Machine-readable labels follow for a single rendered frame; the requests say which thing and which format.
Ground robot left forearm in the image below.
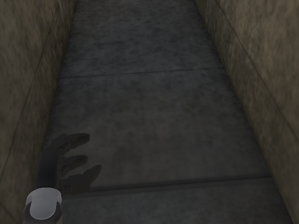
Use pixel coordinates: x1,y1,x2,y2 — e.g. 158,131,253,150
21,188,64,224

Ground left robot hand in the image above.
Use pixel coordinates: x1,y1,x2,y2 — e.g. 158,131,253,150
33,133,102,196

